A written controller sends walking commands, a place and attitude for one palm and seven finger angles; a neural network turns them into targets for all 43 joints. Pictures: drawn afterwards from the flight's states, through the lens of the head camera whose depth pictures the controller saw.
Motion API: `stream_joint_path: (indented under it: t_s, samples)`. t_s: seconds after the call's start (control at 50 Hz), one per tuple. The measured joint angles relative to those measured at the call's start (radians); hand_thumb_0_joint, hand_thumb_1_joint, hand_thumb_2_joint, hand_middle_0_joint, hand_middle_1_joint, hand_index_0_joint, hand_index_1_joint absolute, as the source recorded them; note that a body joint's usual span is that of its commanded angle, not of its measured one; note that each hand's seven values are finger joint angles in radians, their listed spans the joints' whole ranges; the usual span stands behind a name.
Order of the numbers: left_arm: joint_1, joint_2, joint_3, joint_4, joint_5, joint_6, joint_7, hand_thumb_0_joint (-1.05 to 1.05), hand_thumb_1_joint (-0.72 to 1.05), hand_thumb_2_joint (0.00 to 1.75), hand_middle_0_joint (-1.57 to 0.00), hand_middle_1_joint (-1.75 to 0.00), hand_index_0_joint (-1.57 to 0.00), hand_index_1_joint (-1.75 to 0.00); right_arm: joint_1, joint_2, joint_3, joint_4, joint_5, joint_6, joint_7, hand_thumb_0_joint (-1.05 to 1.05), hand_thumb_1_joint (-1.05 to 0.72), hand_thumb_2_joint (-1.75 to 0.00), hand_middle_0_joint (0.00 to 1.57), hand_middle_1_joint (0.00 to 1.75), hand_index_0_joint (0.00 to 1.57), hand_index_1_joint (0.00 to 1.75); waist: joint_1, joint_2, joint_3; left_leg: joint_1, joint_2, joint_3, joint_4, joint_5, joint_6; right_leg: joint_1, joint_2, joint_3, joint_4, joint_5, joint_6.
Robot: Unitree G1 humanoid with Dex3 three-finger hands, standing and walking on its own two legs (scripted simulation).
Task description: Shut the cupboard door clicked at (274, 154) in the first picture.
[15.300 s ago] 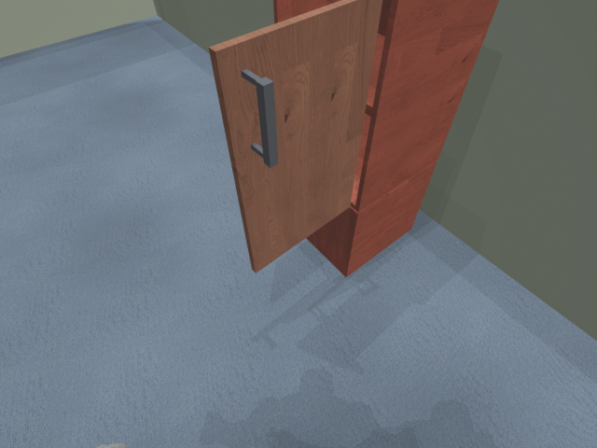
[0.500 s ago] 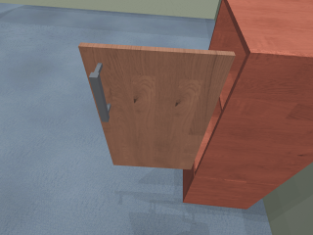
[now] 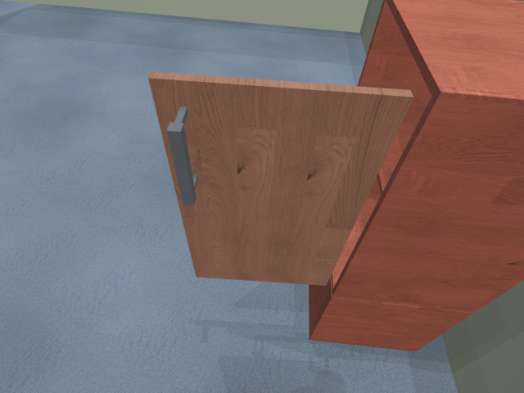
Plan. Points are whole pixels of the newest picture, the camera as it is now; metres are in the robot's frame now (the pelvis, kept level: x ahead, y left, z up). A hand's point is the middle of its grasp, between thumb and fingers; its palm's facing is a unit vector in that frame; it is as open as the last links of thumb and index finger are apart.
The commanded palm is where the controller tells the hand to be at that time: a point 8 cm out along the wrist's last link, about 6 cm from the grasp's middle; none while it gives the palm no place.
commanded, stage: raise the hand and make a fist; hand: left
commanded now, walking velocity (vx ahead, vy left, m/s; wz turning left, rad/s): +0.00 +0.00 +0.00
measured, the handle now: (186, 159) +0.42 +0.16 +0.13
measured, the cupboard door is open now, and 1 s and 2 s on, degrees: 92 92 92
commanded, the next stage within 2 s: bring the fist close to the handle in 1.96 s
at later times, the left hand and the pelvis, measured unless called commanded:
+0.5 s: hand out of the picture +0.09 +0.19 -0.04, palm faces +0.12 -0.99 +0.00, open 6.0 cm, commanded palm +0.10 +0.23 -0.01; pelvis -0.06 -0.02 -0.06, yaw +3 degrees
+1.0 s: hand (105, 345) +0.16 +0.21 +0.06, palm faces +0.12 -0.99 -0.08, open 3.7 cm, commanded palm +0.13 +0.24 +0.06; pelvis -0.03 -0.01 -0.04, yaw +4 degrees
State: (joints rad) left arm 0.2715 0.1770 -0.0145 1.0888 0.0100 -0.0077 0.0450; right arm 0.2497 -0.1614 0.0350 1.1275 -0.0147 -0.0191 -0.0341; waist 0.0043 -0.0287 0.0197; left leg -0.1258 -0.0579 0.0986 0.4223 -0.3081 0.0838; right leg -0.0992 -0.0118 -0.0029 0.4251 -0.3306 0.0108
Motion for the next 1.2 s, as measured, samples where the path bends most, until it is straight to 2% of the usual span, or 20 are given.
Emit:
stream_joint_path:
  t_s: [0.06,0.08,0.1,0.14,0.2,0.26,0.34,0.4,0.44,0.5,0.56,0.62,0.68,0.74,0.8,0.84,0.92,1.0,1.1,1.2]
  samples:
    - [-0.002,-0.002,-0.001,0.000,0.004,-0.004,0.005,0.00,0.91,0.89,-0.20,-0.30,-0.20,-0.30,0.002,-0.002,-0.001,-0.009,0.003,0.002,0.003,0.01,-0.91,-0.90,0.20,0.30,0.20,0.30,-0.003,0.004,0.001,-0.017,-0.001,-0.002,0.011,0.002,0.001,-0.012,-0.002,-0.003,0.002,0.004,0.004]
    - [0.040,-0.009,0.057,-0.167,-0.012,0.057,0.001,0.00,0.91,0.89,-0.20,-0.30,-0.20,-0.30,0.014,-0.004,-0.002,-0.052,0.014,-0.025,-0.004,0.01,-0.91,-0.90,0.20,0.30,0.20,0.30,-0.016,0.004,0.019,-0.039,0.001,-0.010,0.037,-0.003,0.000,-0.047,-0.003,-0.018,0.061,0.001,0.001]
    - [0.092,-0.003,0.065,-0.373,-0.041,0.065,0.025,0.01,0.91,0.89,-0.20,-0.30,-0.21,-0.30,0.035,-0.009,0.011,-0.102,0.042,-0.092,-0.026,0.01,-0.91,-0.90,0.20,0.30,0.21,0.30,-0.027,0.005,0.045,-0.056,0.001,-0.020,0.070,-0.011,0.000,-0.109,-0.002,-0.028,0.217,-0.013,-0.006]
    - [0.158,0.025,0.045,-0.686,-0.096,0.006,0.081,0.01,0.91,0.89,-0.21,-0.31,-0.21,-0.31,0.082,-0.022,0.016,-0.161,0.078,-0.212,-0.057,0.01,-0.91,-0.90,0.20,0.30,0.21,0.30,-0.040,0.006,0.058,-0.070,-0.016,-0.045,0.117,-0.027,0.001,-0.215,-0.009,-0.038,0.545,-0.030,-0.020]
    - [0.145,0.028,0.030,-0.952,-0.155,-0.033,0.086,0.01,0.91,0.89,-0.22,-0.33,-0.22,-0.33,0.137,-0.052,-0.031,-0.233,0.068,-0.278,-0.019,0.01,-0.91,-0.90,0.20,0.30,0.20,0.30,-0.044,0.033,-0.022,-0.107,-0.047,-0.076,0.136,-0.026,0.005,-0.284,-0.017,-0.052,0.564,-0.041,-0.028]
    - [0.079,0.020,0.076,-1.044,-0.189,-0.180,-0.002,0.01,0.91,0.89,-0.25,-0.36,-0.25,-0.36,0.111,-0.073,-0.049,-0.327,0.048,-0.297,0.015,0.01,-0.90,-0.90,0.20,0.30,0.20,0.30,-0.053,0.012,-0.091,-0.216,-0.081,-0.049,0.246,-0.066,-0.023,-0.331,-0.030,-0.033,0.366,-0.062,-0.046]
    - [0.064,-0.001,0.140,-0.995,-0.248,-0.381,-0.242,0.00,0.91,0.89,-0.31,-0.43,-0.31,-0.42,0.000,-0.088,-0.058,-0.429,0.032,-0.251,0.052,0.01,-0.90,-0.90,0.20,0.30,0.20,0.30,-0.062,0.023,-0.139,-0.391,-0.037,-0.041,0.441,-0.131,-0.045,-0.478,0.016,-0.028,0.466,-0.086,-0.057]
    - [0.159,0.027,0.155,-1.002,-0.261,-0.417,-0.375,0.00,0.91,0.89,-0.36,-0.48,-0.36,-0.48,-0.045,-0.088,-0.063,-0.525,0.033,-0.219,0.060,0.01,-0.90,-0.90,0.20,0.30,0.20,0.30,-0.035,-0.008,-0.153,-0.468,-0.020,-0.058,0.507,-0.171,-0.039,-0.565,0.051,-0.018,0.526,-0.091,-0.070]
    - [0.216,0.040,0.161,-1.014,-0.274,-0.400,-0.394,0.00,0.90,0.89,-0.39,-0.52,-0.40,-0.51,-0.059,-0.098,-0.073,-0.587,0.038,-0.217,0.054,0.01,-0.90,-0.90,0.20,0.30,0.20,0.30,-0.016,-0.016,-0.143,-0.514,-0.011,-0.069,0.549,-0.181,-0.025,-0.601,0.060,-0.032,0.549,-0.096,-0.077]
    - [0.279,0.045,0.183,-1.056,-0.286,-0.393,-0.333,0.01,0.90,0.89,-0.45,-0.58,-0.46,-0.57,-0.065,-0.118,-0.081,-0.645,0.037,-0.234,0.037,0.01,-0.90,-0.90,0.20,0.30,0.20,0.30,0.018,-0.009,-0.128,-0.562,-0.005,-0.096,0.596,-0.181,-0.030,-0.628,0.063,-0.064,0.563,-0.094,-0.083]
    - [0.287,0.054,0.194,-1.144,-0.286,-0.440,-0.264,0.02,0.90,0.89,-0.51,-0.63,-0.51,-0.63,-0.068,-0.132,-0.065,-0.651,0.032,-0.259,0.019,0.01,-0.90,-0.90,0.20,0.30,0.20,0.30,0.047,0.011,-0.126,-0.593,-0.006,-0.129,0.629,-0.186,-0.033,-0.638,0.061,-0.098,0.569,-0.095,-0.086]
    - [0.219,0.057,0.168,-1.207,-0.296,-0.499,-0.273,0.02,0.90,0.90,-0.56,-0.69,-0.56,-0.69,-0.082,-0.130,-0.027,-0.628,0.034,-0.277,0.004,0.01,-0.90,-0.90,0.20,0.30,0.20,0.30,0.056,0.041,-0.122,-0.605,-0.009,-0.153,0.651,-0.190,-0.033,-0.636,0.058,-0.123,0.570,-0.097,-0.085]
    - [0.110,0.068,0.122,-1.211,-0.291,-0.462,-0.339,0.02,0.90,0.90,-0.61,-0.75,-0.61,-0.75,-0.084,-0.101,0.013,-0.613,0.046,-0.270,-0.009,0.01,-0.90,-0.90,0.20,0.30,0.20,0.30,0.047,0.062,-0.114,-0.596,-0.005,-0.157,0.644,-0.185,-0.032,-0.623,0.062,-0.126,0.555,-0.089,-0.082]
    - [0.046,0.097,0.100,-1.174,-0.275,-0.313,-0.392,0.01,0.90,0.90,-0.66,-0.81,-0.67,-0.81,-0.054,-0.059,0.041,-0.618,0.060,-0.241,-0.014,0.01,-0.90,-0.90,0.20,0.30,0.21,0.30,0.025,0.063,-0.111,-0.558,0.002,-0.136,0.592,-0.169,-0.030,-0.595,0.070,-0.101,0.512,-0.071,-0.078]
    - [0.067,0.109,0.124,-1.176,-0.290,-0.162,-0.373,0.01,0.90,0.90,-0.72,-0.87,-0.72,-0.87,-0.001,-0.033,0.048,-0.631,0.063,-0.213,-0.019,0.01,-0.90,-0.90,0.21,0.30,0.21,0.30,-0.004,0.063,-0.110,-0.498,0.006,-0.112,0.521,-0.153,-0.029,-0.550,0.075,-0.072,0.458,-0.052,-0.077]
    - [0.108,0.102,0.165,-1.206,-0.315,-0.123,-0.327,0.01,0.90,0.89,-0.76,-0.91,-0.76,-0.91,0.034,-0.029,0.041,-0.627,0.059,-0.206,-0.021,0.02,-0.90,-0.90,0.21,0.30,0.21,0.30,-0.012,0.061,-0.109,-0.459,0.009,-0.100,0.481,-0.147,-0.028,-0.518,0.079,-0.056,0.427,-0.045,-0.074]
    - [0.176,0.087,0.245,-1.281,-0.331,-0.182,-0.252,0.02,0.90,0.89,-0.83,-0.99,-0.83,-0.99,0.085,-0.049,0.015,-0.598,0.048,-0.216,-0.014,0.02,-0.90,-0.90,0.21,0.30,0.21,0.30,-0.002,0.058,-0.112,-0.417,0.005,-0.097,0.436,-0.142,-0.024,-0.478,0.078,-0.048,0.388,-0.043,-0.069]
    - [0.187,0.078,0.235,-1.321,-0.325,-0.248,-0.274,0.01,0.90,0.90,-0.90,-1.07,-0.90,-1.07,0.089,-0.097,-0.002,-0.568,0.047,-0.242,-0.006,0.02,-0.90,-0.90,0.20,0.30,0.21,0.30,0.012,0.074,-0.102,-0.411,-0.005,-0.113,0.435,-0.145,-0.015,-0.462,0.067,-0.063,0.378,-0.049,-0.061]
    - [0.180,0.075,0.150,-1.331,-0.302,-0.195,-0.332,0.01,0.90,0.90,-0.99,-1.17,-1.00,-1.17,0.045,-0.119,-0.014,-0.559,0.057,-0.265,-0.023,0.02,-0.90,-0.90,0.20,0.30,0.21,0.30,0.016,0.083,-0.095,-0.385,-0.014,-0.114,0.412,-0.139,-0.005,-0.435,0.059,-0.062,0.355,-0.045,-0.051]
    - [0.156,0.106,0.174,-1.357,-0.299,-0.155,-0.286,0.02,0.90,0.89,-1.09,-1.27,-1.09,-1.27,0.006,-0.091,-0.008,-0.578,0.058,-0.268,-0.033,0.02,-0.90,-0.90,0.20,0.30,0.20,0.30,0.021,0.070,-0.099,-0.324,-0.016,-0.109,0.361,-0.126,-0.007,-0.379,0.058,-0.052,0.316,-0.036,-0.050]
